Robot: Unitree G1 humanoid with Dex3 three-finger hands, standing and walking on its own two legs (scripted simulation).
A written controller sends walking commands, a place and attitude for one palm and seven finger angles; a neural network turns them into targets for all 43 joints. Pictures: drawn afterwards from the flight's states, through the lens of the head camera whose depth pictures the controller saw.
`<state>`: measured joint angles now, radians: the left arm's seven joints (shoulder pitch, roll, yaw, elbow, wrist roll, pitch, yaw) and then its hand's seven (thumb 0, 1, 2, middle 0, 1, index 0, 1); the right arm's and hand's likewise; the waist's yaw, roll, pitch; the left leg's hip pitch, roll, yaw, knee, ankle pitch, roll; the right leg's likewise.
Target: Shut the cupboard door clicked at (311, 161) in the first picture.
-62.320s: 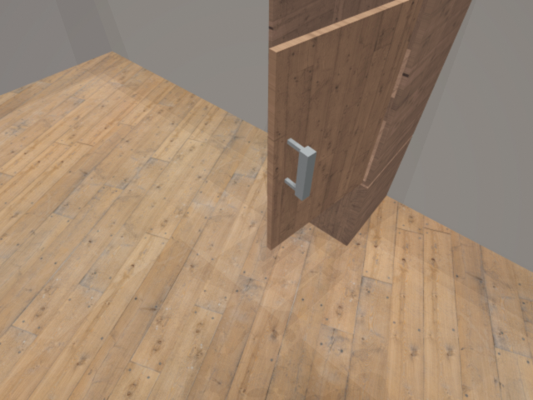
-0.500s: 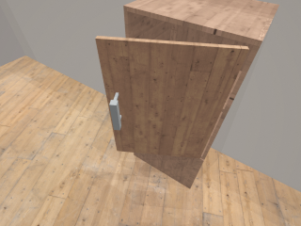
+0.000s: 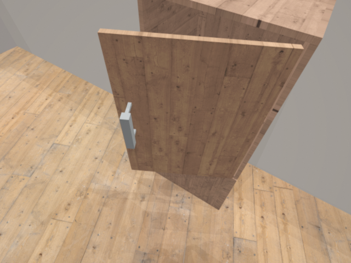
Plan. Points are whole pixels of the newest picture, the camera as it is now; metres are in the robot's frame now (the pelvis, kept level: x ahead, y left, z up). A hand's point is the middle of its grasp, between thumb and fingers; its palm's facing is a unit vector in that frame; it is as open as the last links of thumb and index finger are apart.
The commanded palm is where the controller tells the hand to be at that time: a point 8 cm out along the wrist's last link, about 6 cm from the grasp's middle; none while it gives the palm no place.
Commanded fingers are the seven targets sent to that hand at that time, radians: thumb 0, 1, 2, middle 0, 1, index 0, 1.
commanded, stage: come to a stop and stand still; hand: left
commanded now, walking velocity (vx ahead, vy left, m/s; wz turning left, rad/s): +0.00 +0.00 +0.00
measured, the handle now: (130, 126) +0.47 +0.16 -0.01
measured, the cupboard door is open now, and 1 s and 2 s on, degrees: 28 28 28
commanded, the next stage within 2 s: look again from close up in 0.52 s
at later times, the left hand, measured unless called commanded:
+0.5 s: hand out of the picture -0.02 +0.21 -0.16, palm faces -0.03 -0.96 -0.26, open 7.4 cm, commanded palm none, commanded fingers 0.00 0.90 0.90 -0.20 -0.30 -0.20 -0.30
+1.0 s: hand out of the picture +0.01 +0.19 -0.16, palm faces -0.04 -0.97 -0.25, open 7.4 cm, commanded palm none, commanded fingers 0.00 0.90 0.90 -0.20 -0.30 -0.20 -0.30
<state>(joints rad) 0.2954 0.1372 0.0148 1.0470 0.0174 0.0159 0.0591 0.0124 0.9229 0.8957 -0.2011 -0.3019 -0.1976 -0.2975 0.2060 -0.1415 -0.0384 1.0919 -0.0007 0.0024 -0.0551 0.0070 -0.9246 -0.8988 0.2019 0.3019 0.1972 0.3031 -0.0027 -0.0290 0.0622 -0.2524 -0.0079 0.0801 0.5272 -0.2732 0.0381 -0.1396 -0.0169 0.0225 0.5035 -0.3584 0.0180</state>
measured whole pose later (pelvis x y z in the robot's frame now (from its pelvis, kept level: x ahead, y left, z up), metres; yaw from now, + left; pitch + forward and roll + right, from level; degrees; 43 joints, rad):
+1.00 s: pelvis -0.03 -0.01 +0.01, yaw +0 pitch -1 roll +0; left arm 0.21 0.24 -0.03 1.08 0.01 -0.01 0.01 0.00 0.91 0.90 -0.20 -0.30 -0.20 -0.30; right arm 0.17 -0.24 0.01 1.09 -0.01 -0.02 -0.01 0.00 -0.91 -0.90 0.20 0.30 0.20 0.30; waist 0.00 -0.01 0.03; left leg -0.25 0.01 0.08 0.44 -0.18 0.02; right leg -0.16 0.00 0.02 0.46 -0.29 0.00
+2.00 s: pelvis -0.07 -0.01 -0.09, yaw +1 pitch +14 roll -3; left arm 0.40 0.25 0.20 0.03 -0.33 -0.36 -0.35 0.02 0.90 0.90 -0.74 -0.89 -0.74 -0.89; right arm 0.28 -0.21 0.00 0.56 0.04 -0.25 -0.08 0.01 -0.90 -0.90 0.21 0.30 0.20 0.30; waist -0.01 0.05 -0.16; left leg -0.99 0.04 -0.01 1.18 -0.43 0.02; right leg -0.85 0.02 -0.07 1.17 -0.56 -0.01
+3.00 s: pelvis -0.06 -0.01 -0.07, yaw +2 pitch +11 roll -3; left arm 0.38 0.26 0.15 -0.03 -0.29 -0.31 -0.29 0.02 0.90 0.90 -1.30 -1.50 -1.29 -1.50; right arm 0.28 -0.25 0.03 0.51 0.03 -0.21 -0.06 0.01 -0.90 -0.90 0.20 0.30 0.20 0.30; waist -0.01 0.06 -0.14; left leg -0.87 0.02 -0.02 1.10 -0.42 0.03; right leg -0.72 0.01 -0.08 1.07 -0.53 -0.01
